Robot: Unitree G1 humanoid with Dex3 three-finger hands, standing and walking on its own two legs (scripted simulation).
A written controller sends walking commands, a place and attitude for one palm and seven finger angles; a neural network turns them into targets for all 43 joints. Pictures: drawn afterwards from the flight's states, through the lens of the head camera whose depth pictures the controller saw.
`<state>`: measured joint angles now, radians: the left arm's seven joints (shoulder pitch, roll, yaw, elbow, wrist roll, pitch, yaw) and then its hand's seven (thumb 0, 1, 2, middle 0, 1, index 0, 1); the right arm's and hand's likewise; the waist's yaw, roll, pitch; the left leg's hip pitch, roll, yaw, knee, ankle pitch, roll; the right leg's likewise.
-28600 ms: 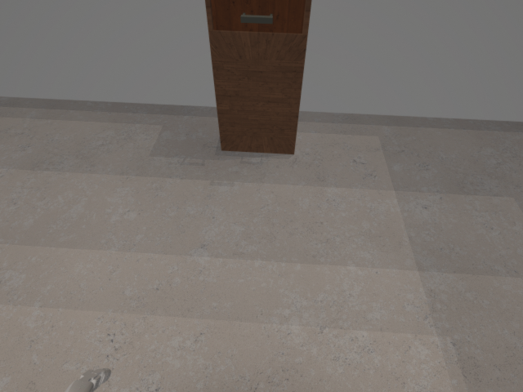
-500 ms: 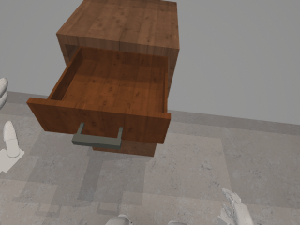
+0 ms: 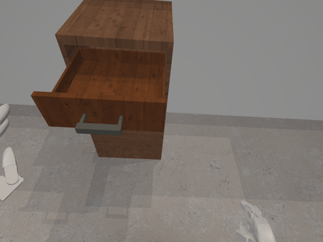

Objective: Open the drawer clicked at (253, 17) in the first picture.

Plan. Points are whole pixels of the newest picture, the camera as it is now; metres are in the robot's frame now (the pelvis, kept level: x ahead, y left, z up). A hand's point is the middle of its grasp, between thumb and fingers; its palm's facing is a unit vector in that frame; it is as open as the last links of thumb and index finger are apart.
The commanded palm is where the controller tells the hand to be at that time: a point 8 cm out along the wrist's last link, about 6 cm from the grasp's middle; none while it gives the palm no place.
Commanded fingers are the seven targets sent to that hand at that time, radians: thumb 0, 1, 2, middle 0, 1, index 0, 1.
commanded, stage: stop stepping back and stand still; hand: left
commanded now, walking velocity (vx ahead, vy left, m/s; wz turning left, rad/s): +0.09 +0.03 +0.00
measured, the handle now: (100, 123) +0.44 +0.21 +0.01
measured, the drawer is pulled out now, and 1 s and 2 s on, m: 0.29 0.29 0.29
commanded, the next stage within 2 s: let the arm hang, fingers relaxed in 0.90 s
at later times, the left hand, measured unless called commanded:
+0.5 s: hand out of the picture +0.07 +0.23 +0.16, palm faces +0.44 -0.81 -0.39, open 7.4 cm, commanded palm +0.00 +0.27 +0.20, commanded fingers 0.00 0.90 0.90 -0.20 -0.30 -0.20 -0.30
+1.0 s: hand out of the picture +0.05 +0.21 +0.17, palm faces +0.40 -0.81 -0.43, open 7.4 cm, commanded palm none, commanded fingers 0.00 0.90 0.90 -0.20 -0.30 -0.20 -0.30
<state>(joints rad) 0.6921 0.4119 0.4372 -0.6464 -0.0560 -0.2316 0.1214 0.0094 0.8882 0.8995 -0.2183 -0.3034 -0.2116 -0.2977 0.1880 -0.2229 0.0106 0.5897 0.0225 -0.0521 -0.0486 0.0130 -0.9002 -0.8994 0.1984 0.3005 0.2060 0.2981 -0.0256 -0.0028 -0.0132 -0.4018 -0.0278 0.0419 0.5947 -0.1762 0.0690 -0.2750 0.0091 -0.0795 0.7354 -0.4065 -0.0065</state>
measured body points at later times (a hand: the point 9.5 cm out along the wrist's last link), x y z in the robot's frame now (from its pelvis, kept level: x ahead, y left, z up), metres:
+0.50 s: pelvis -0.11 -0.01 +0.00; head -0.11 -0.01 +0.45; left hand +0.04 +0.27 +0.18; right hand +0.05 -0.27 -0.08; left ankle -0.13 +0.13 -0.73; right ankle -0.05 -0.12 -0.72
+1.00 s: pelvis -0.12 -0.03 +0.02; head -0.10 -0.02 +0.46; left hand +0.02 +0.25 +0.19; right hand +0.05 -0.27 -0.07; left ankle -0.11 +0.09 -0.72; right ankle -0.07 -0.08 -0.72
